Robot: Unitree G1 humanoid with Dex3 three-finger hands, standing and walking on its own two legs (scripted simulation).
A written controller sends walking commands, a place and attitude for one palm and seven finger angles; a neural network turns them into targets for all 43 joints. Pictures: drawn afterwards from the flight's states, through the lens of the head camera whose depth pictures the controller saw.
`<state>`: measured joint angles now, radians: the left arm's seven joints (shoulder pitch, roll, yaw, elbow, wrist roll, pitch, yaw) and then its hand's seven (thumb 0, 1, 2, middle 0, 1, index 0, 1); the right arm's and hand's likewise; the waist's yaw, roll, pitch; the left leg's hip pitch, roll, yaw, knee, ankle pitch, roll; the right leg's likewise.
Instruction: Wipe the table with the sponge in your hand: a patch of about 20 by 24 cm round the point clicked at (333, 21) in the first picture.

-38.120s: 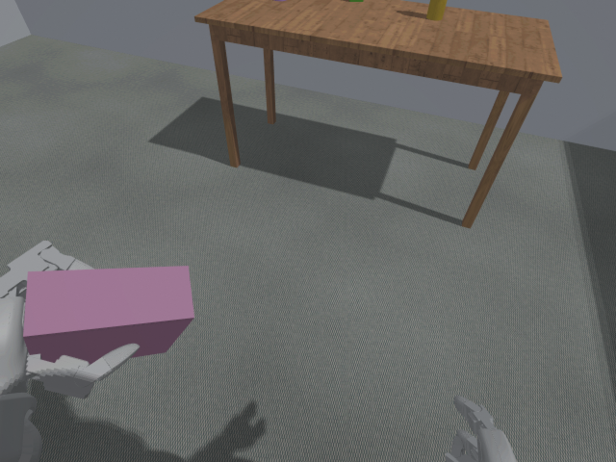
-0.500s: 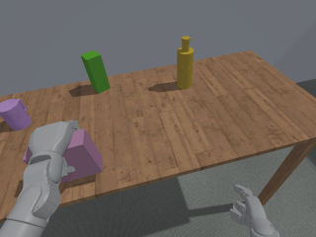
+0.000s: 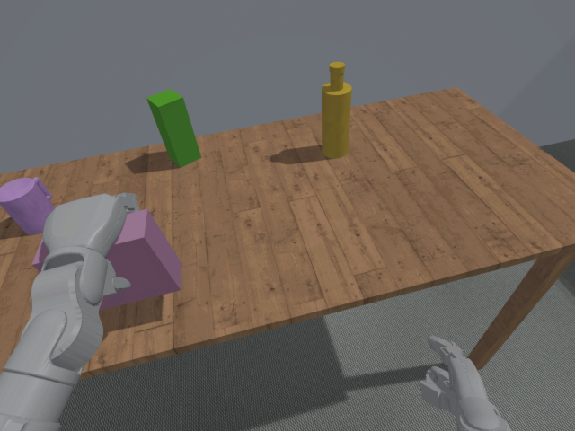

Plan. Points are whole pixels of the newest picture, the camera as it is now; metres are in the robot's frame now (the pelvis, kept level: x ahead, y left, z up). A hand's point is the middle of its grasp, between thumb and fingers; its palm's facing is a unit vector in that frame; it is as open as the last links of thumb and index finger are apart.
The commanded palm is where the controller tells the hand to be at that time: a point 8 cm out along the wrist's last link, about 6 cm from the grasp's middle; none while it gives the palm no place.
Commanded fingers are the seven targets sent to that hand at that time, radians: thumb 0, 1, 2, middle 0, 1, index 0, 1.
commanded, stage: lift the sponge slowly off the table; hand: left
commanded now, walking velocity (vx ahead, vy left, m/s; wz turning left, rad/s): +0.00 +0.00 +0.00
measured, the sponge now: (123, 272) +0.28 +0.29 +0.08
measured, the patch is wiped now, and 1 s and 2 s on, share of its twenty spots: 0.95 0.95 0.95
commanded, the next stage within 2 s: bring the sponge back beside the body in 0.46 s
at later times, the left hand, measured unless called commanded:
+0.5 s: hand (103, 233) +0.29 +0.29 +0.16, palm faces +0.09 -0.06 -0.99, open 9.6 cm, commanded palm +0.25 +0.29 +0.23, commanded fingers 0.00 0.10 1.30 -1.20 -1.60 -1.20 -1.60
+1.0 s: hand (93, 264) +0.25 +0.29 +0.15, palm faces +0.09 -0.09 -0.99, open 9.6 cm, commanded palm +0.21 +0.28 +0.22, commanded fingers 0.00 0.10 1.30 -1.20 -1.60 -1.20 -1.60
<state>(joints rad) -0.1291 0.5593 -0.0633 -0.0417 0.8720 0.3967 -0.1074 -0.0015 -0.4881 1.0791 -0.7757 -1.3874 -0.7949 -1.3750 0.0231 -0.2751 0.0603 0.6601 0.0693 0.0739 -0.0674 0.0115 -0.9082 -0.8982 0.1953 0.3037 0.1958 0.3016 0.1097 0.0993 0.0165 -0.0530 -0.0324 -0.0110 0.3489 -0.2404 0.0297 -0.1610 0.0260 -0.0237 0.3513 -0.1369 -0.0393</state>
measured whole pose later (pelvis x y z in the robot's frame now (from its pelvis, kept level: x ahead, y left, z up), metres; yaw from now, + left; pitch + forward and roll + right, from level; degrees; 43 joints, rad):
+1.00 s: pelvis +0.00 +0.00 +0.00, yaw +0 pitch -4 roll +0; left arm 0.02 0.59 -0.02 -0.25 0.83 0.44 -0.13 0.00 -0.49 1.08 -0.78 -1.39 -0.79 -1.37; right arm 0.02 -0.28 0.06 0.64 0.06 0.09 -0.04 0.01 -0.91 -0.90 0.19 0.30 0.19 0.30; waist 0.13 0.11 0.01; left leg -0.06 -0.03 -0.01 0.38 -0.26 0.03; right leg -0.17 0.03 -0.02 0.39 -0.16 -0.04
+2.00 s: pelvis -0.02 -0.01 +0.00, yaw -1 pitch -6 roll +0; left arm 0.28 0.56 0.01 -0.40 0.82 0.40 -0.07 0.00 -0.49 1.08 -0.78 -1.39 -0.79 -1.37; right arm 0.02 -0.26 0.06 0.63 0.05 0.06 -0.04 0.01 -0.91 -0.90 0.20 0.30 0.20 0.30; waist 0.14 0.11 0.02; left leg -0.04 -0.02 0.00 0.42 -0.26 0.02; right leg -0.15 0.04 -0.01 0.40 -0.14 -0.05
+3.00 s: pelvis -0.07 +0.02 -0.03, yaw +0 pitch +1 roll -1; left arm 0.43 0.40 0.39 -0.59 -0.03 -0.15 0.15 -0.01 -0.49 1.08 -0.78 -1.39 -0.80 -1.37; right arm 0.20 -0.21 0.02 0.56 0.01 -0.02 -0.06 0.01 -0.91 -0.90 0.20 0.30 0.20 0.30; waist 0.00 -0.02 -0.01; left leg -0.42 -0.06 0.00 0.73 -0.32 0.06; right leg -0.49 0.01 -0.01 0.64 -0.16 -0.01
